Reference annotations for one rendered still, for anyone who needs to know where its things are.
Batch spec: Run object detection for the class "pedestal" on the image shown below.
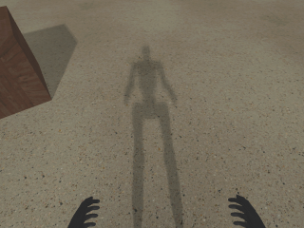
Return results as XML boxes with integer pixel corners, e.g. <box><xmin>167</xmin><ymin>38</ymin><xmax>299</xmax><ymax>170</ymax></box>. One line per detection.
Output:
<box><xmin>0</xmin><ymin>6</ymin><xmax>52</xmax><ymax>119</ymax></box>

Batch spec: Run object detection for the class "right robot hand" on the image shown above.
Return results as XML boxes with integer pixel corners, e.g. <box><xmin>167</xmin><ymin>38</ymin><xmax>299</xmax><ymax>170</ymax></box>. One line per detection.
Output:
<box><xmin>228</xmin><ymin>195</ymin><xmax>266</xmax><ymax>228</ymax></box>

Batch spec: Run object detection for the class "left robot hand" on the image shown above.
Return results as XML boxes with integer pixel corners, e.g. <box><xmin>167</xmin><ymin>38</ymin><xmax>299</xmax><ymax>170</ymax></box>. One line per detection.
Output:
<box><xmin>67</xmin><ymin>196</ymin><xmax>100</xmax><ymax>228</ymax></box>

